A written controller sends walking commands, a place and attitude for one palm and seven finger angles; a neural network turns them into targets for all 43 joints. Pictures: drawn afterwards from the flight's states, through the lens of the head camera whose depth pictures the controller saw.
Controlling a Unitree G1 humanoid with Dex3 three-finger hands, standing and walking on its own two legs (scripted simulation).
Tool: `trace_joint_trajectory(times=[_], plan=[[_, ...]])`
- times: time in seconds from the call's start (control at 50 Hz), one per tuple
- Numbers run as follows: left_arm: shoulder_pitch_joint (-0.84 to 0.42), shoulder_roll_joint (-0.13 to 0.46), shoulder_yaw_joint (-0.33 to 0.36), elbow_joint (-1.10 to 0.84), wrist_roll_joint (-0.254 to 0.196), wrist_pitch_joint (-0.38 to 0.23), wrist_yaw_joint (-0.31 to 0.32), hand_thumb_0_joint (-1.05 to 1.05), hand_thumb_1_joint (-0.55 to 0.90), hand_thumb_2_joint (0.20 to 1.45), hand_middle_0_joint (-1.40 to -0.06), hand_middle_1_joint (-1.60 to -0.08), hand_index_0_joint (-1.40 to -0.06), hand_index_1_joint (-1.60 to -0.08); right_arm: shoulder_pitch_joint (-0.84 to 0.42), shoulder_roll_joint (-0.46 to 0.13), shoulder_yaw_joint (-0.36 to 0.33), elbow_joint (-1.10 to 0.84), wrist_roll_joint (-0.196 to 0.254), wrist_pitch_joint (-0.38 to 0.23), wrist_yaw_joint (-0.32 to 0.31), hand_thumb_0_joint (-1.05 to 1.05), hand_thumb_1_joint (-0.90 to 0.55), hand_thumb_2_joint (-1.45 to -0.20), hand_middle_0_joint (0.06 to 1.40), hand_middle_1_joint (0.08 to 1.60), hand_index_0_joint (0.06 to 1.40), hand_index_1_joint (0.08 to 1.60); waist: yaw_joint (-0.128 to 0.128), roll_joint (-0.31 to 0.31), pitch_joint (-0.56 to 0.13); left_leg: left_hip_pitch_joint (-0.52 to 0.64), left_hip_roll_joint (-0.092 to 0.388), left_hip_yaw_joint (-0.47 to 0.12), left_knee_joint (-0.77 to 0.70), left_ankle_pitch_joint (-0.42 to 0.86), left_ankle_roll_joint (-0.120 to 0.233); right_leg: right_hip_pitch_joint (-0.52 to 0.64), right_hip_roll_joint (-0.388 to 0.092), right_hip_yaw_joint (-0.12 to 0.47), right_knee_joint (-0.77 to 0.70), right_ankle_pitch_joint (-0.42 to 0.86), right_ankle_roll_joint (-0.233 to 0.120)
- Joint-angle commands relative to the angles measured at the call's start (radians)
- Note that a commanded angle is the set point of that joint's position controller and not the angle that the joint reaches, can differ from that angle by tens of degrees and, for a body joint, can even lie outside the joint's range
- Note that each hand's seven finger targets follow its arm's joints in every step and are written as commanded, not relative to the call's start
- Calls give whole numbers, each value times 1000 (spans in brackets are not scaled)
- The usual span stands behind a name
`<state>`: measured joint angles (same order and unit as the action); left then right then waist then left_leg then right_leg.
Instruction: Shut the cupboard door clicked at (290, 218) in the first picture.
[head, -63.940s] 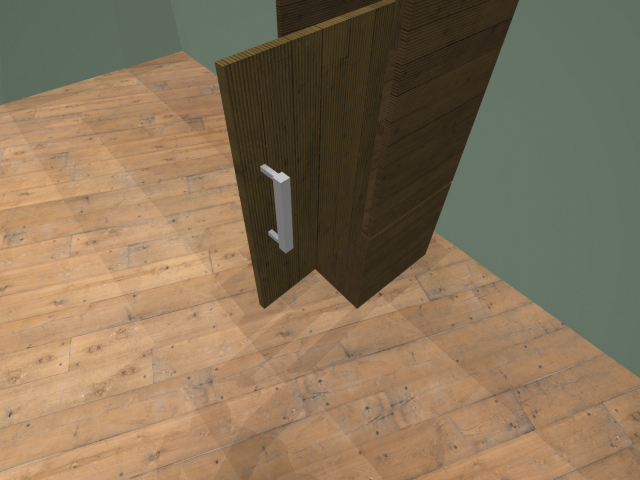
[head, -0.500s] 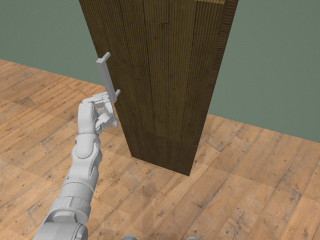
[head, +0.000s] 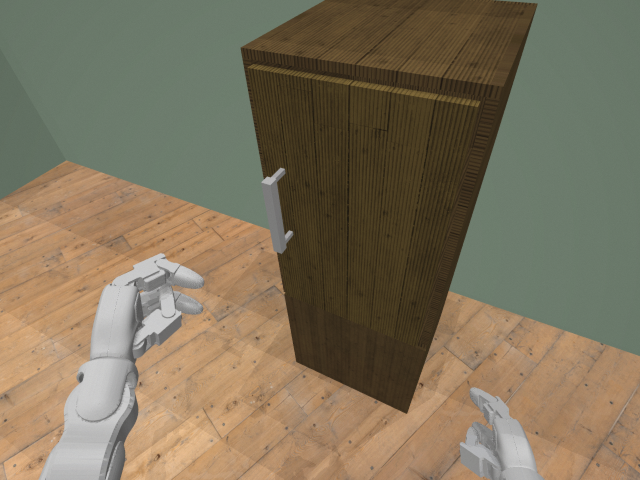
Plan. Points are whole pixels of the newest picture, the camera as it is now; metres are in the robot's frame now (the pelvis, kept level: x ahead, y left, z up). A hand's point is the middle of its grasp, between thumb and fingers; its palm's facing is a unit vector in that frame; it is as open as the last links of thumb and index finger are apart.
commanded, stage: draw the hand back to the body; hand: left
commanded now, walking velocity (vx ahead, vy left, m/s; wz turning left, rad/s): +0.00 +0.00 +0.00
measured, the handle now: (280, 212) +0.60 +0.14 -0.02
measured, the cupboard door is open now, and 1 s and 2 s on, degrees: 0 0 0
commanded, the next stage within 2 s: step back with the hand held close in 0.72 s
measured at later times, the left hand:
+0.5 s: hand (33, 350) +0.19 +0.28 +0.17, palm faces +0.50 -0.75 -0.42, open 7.0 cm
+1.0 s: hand (48, 346) +0.19 +0.27 +0.16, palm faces +0.44 -0.77 -0.46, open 7.4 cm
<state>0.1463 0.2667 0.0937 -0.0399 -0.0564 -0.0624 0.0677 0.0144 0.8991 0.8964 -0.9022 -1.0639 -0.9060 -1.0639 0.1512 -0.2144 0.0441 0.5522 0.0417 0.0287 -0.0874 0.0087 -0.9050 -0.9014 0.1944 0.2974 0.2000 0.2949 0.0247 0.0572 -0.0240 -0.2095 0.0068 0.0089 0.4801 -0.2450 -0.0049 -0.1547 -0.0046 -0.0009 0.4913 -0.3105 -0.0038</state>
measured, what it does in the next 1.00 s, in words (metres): stands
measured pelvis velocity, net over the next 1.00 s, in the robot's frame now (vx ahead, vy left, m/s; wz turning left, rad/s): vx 0.00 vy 0.01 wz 0.01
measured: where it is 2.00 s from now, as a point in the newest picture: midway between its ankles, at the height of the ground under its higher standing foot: outside the picture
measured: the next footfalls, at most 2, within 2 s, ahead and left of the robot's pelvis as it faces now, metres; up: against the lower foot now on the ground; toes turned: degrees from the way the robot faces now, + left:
none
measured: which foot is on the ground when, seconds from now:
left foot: down 0.00-1.00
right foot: down 0.00-1.00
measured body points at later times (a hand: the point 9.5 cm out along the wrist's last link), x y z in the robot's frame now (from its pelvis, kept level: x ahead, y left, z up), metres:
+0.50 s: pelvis +0.01 +0.01 +0.00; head -0.01 -0.03 +0.45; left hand +0.16 +0.32 +0.19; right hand +0.20 -0.21 -0.09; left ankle +0.01 +0.12 -0.74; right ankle -0.03 -0.12 -0.74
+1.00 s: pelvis +0.00 +0.01 +0.00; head -0.01 -0.02 +0.45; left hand +0.16 +0.31 +0.19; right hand +0.18 -0.22 -0.09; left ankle +0.01 +0.12 -0.74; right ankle -0.03 -0.12 -0.74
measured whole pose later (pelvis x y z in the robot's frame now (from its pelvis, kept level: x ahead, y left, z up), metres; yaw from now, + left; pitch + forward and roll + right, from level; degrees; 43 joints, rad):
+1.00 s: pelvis +0.00 +0.01 +0.00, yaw +0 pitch -1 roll -1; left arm 0.49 0.36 0.38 -0.36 -0.06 -0.14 0.10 0.01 0.89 0.90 -0.21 -0.30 -0.21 -0.30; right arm 0.18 -0.24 0.00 0.61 0.02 -0.03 -0.08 0.01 -0.90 -0.90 0.20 0.30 0.20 0.30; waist 0.02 0.09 -0.03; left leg -0.23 0.02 0.00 0.48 -0.24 0.00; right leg -0.14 0.01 -0.01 0.42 -0.27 0.00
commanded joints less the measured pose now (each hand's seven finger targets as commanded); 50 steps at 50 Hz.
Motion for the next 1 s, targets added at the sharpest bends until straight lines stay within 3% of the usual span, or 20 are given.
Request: trace_joint_trajectory(times=[0.0, 0.12, 0.26, 0.32, 0.36, 0.38, 0.4, 0.46, 0.54, 0.62, 0.68, 0.74, 0.82, 0.84, 0.86, 0.88, 0.92, 0.98], plan=[[-147, 163, 116, -345, 1, -57, 20, 0, 900, 900, -640, -780, -640, -780, -99, -93, -26, -138, -18, -69, -3, 0, -900, -900, 200, 300, 200, 300, 1, 3, -120, 156, -4, 13, -86, 200, 32, -15, 13, -36, -112, 267, -9], [8, 216, 225, -443, -7, -52, 30, 0, 900, 900, -475, -600, -475, -600, -106, -89, -28, -129, -27, -93, 0, 0, -900, -900, 200, 300, 200, 300, 20, -9, -104, 151, 0, 6, -97, 234, 28, 23, 10, -42, -122, 286, -8], [183, 274, 347, -556, -14, -61, 42, 0, 900, 900, -282, -390, -282, -390, -98, -92, -41, -115, -29, -128, 7, 0, -900, -900, 200, 300, 200, 300, 35, 26, -109, 145, 5, 8, -85, 294, 23, 46, 2, -43, -116, 328, -5], [245, 306, 412, -571, -18, -67, 49, 0, 900, 900, -200, -300, -200, -300, -98, -93, -49, -111, -26, -136, 7, 0, -900, -900, 200, 300, 200, 300, 44, 0, -87, 131, 8, 10, -81, 280, 24, 32, 4, -48, -117, 312, -4], [228, 240, 345, -520, -15, -59, 43, 0, 900, 900, -200, -300, -200, -300, -92, -98, -47, -100, -26, -142, 5, 0, -900, -900, 200, 300, 200, 300, 26, 6, -22, 121, 8, 14, -89, 243, 26, -8, 0, -44, -130, 277, -1], [213, 237, 338, -503, -15, -57, 45, 0, 900, 900, -200, -300, -200, -300, -90, -103, -51, -98, -26, -143, 3, 0, -900, -900, 200, 300, 200, 300, 23, -30, -11, 119, 9, 9, -92, 218, 29, -21, 2, -46, -135, 250, 2], [192, 233, 328, -506, -10, -59, 46, 0, 900, 900, -200, -300, -200, -300, -88, -109, -54, -96, -26, -144, 1, 0, -900, -900, 200, 300, 200, 300, 21, -23, -11, 123, 10, 6, -96, 205, 30, -28, 3, -44, -136, 230, 1], [170, 249, 336, -503, -10, -60, 49, 0, 900, 900, -200, -300, -200, -300, -91, -112, -58, -96, -27, -149, -7, 0, -900, -900, 200, 300, 200, 300, 27, -48, -39, 134, 5, 9, -96, 182, 38, -17, -2, -37, -140, 207, 3], [172, 298, 380, -548, -7, -75, 57, 0, 900, 900, -200, -300, -200, -300, -103, -109, -56, -90, -32, -165, -11, 0, -900, -900, 200, 300, 200, 300, 44, -6, -70, 134, 0, 6, -93, 184, 36, 12, -1, -32, -143, 211, -2], [200, 289, 383, -560, -7, -83, 58, 0, 900, 900, -200, -300, -200, -300, -104, -95, -49, -90, -30, -175, -8, 0, -900, -900, 200, 300, 200, 300, 47, 47, -44, 122, 0, 9, -97, 193, 27, 12, -1, -36, -135, 222, -7], [218, 280, 384, -547, -11, -84, 55, 0, 900, 900, -200, -300, -200, -300, -102, -93, -49, -90, -30, -177, -6, 0, -900, -900, 200, 300, 200, 300, 45, 33, -22, 113, 3, 13, -98, 194, 26, 9, -1, -35, -142, 227, -6], [245, 273, 387, -515, -16, -80, 48, 0, 900, 900, -200, -300, -200, -300, -99, -98, -56, -89, -30, -175, -5, 0, -900, -900, 200, 300, 200, 300, 45, -20, -18, 119, 8, 16, -95, 211, 30, 4, 4, -31, -154, 245, -2], [217, 261, 370, -526, -16, -79, 45, 0, 900, 900, -200, -300, -200, -300, -96, -97, -57, -92, -28, -167, -4, 0, -900, -900, 200, 300, 200, 300, 37, -9, -24, 129, 8, 22, -95, 193, 32, -5, 1, -29, -154, 224, 1], [38, 422, 516, -560, -5, -127, 65, 0, 900, 900, -200, -300, -200, -300, -80, -118, -51, -124, -13, -147, 0, 0, -900, -900, 200, 300, 200, 300, 0, 55, 66, 67, 13, 4, -62, 97, 41, -83, -47, 46, -226, 241, -1], [200, 314, 429, -484, -9, -131, 55, 0, 900, 900, -200, -300, -200, -300, -92, -115, -63, -100, -22, -138, -2, 0, -900, -900, 200, 300, 200, 300, -2, -40, 5, 46, 17, -14, -15, 112, 47, -80, -81, 52, -210, 250, -12], [264, 285, 396, -472, -9, -132, 49, 0, 900, 900, -200, -300, -200, -300, -87, -124, -73, -99, -25, -125, 1, 0, -900, -900, 200, 300, 200, 300, -4, -75, -15, 60, 16, -8, 9, 131, 47, -94, -93, 71, -213, 284, -17], [302, 286, 391, -511, -8, -142, 53, 0, 900, 900, -200, -300, -200, -300, -76, -126, -82, -102, -27, -105, 5, 0, -900, -900, 200, 300, 200, 300, -11, -57, -67, 55, 22, -8, 12, 171, 42, -76, -107, 64, -180, 329, -21], [328, 309, 415, -542, -11, -146, 63, 0, 900, 900, -200, -300, -200, -300, -75, -130, -89, -115, -26, -82, -4, 0, -900, -900, 200, 300, 200, 300, -12, -31, -127, 66, 40, -16, -13, 306, 39, -39, -85, 29, -114, 418, -8]])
